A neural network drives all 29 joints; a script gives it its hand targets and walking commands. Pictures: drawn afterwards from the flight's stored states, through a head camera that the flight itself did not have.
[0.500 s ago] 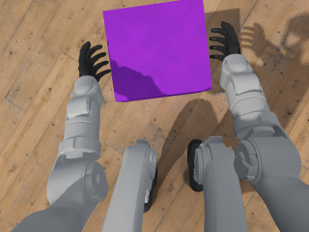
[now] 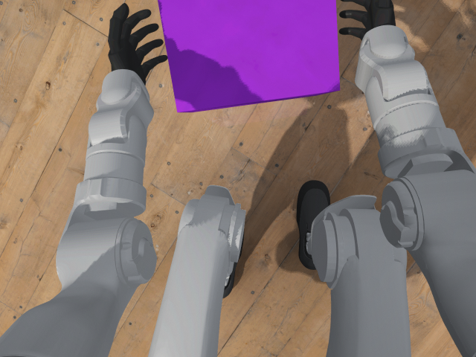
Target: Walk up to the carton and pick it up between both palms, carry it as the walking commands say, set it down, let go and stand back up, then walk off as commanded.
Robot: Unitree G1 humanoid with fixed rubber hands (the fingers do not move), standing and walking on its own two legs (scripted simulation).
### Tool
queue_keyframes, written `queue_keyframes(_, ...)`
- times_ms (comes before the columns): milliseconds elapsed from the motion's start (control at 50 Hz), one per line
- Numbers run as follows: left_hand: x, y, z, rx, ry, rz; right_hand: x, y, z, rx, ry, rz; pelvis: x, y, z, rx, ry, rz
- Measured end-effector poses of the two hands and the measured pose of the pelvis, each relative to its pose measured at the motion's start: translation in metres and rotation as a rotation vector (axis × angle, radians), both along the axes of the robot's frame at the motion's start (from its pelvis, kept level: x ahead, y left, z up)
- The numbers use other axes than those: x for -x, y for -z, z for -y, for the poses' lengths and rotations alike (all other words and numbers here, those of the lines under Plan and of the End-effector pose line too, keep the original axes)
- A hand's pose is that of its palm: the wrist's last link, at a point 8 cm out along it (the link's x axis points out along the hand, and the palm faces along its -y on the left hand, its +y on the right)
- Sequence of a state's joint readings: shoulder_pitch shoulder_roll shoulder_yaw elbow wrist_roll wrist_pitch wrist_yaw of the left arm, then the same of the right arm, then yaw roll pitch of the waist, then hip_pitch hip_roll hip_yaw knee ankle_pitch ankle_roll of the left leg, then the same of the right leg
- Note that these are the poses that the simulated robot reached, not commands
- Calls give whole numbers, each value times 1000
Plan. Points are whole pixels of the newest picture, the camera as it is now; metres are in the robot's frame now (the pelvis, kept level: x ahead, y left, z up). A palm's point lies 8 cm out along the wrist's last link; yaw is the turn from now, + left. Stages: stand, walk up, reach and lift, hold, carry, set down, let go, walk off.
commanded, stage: set down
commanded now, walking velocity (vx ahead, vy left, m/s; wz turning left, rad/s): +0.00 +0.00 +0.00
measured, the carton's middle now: (247, 33) +0.57 +0.03 -0.25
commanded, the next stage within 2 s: none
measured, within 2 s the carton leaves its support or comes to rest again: neither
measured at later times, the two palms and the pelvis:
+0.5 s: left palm (153, 82) +0.49 +0.19 -0.21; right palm (362, 37) +0.55 -0.15 -0.21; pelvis -0.01 +0.01 -0.04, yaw +0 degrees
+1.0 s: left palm (152, 79) +0.49 +0.19 -0.21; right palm (363, 36) +0.55 -0.15 -0.21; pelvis +0.00 +0.00 -0.05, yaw +1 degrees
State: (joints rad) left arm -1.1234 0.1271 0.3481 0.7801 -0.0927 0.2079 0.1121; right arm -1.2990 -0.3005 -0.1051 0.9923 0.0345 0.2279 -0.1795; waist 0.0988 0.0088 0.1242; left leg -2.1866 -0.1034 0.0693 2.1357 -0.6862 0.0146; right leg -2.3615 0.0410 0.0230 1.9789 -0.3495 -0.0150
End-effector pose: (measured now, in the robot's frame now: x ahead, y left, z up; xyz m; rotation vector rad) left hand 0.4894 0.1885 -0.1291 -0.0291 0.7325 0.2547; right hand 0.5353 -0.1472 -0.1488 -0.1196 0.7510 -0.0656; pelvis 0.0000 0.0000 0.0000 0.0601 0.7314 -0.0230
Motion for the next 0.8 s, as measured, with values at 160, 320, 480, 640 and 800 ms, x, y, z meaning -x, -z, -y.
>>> queue_keyframes(160, -3, 43, -4, 0, -14, 11, -13, 34, -5, 24, -31, 10, 14, 11, -1, 2, 4, 185)
queue_keyframes(320, 9, 84, 2, 52, -18, -27, -13, 56, -1, 66, -25, -44, 14, 28, -4, 31, -10, 214)
queue_keyframes(480, 0, 84, 0, 30, 37, -49, -12, 61, 1, 38, 7, -55, 14, 38, -10, 40, -34, 234)
queue_keyframes(640, -4, 86, 0, 24, 46, -60, -14, 64, 2, 20, 0, -57, 12, 44, -7, 40, -36, 246)
queue_keyframes(800, -3, 86, 0, 22, 47, -74, -13, 65, 2, 3, -6, -68, 6, 47, -1, 34, -32, 206)
